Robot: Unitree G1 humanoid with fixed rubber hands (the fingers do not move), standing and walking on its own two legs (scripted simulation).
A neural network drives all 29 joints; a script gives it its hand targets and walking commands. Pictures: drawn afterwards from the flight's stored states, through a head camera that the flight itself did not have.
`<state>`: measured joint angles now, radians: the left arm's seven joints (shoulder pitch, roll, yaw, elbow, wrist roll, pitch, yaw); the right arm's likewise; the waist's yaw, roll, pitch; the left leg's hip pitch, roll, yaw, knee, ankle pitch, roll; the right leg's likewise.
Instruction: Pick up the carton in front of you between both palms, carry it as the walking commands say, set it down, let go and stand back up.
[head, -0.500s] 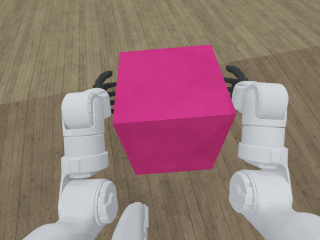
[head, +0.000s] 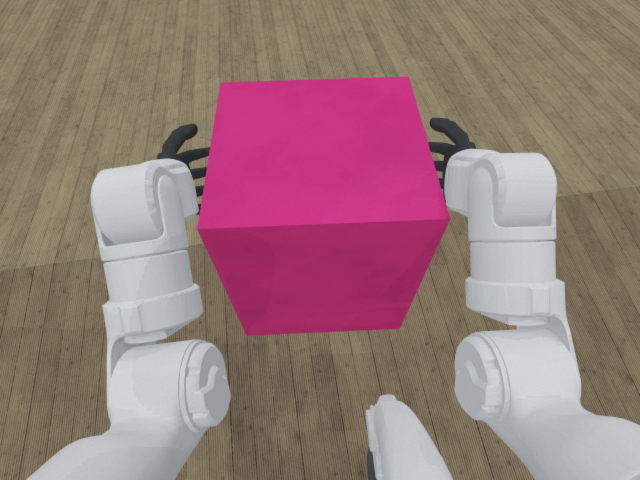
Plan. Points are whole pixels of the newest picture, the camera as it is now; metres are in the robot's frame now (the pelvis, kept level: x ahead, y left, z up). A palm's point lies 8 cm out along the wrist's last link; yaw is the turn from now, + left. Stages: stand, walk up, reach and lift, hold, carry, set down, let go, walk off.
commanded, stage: carry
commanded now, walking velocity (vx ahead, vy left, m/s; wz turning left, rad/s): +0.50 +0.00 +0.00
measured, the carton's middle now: (319, 218) +0.40 -0.02 +0.09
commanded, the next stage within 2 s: none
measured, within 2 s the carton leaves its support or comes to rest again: neither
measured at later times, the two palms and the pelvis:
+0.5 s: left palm (160, 1) +0.68 +0.16 +0.23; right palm out of the picture +0.70 -0.14 +0.24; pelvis +0.31 -0.02 +0.04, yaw +3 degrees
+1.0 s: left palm out of the picture +0.97 +0.16 +0.25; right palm out of the picture +1.01 -0.13 +0.25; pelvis +0.61 -0.02 +0.09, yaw +3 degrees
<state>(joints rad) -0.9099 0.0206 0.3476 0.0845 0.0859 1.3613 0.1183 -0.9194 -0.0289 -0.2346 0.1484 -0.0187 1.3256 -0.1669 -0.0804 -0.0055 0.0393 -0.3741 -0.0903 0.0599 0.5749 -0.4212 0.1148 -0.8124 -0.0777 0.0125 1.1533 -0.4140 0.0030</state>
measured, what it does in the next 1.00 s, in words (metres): climbs: right foot 0.03 m higher, then left foot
